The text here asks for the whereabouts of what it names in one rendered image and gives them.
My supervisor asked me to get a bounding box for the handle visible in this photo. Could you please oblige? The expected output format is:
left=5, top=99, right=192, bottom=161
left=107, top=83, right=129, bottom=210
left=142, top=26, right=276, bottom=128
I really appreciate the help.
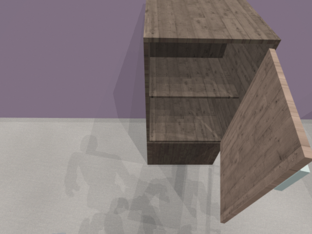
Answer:
left=274, top=165, right=310, bottom=191

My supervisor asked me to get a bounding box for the cupboard door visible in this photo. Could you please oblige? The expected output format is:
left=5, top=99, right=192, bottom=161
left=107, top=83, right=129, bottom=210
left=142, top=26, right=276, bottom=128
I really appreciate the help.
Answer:
left=220, top=48, right=312, bottom=224

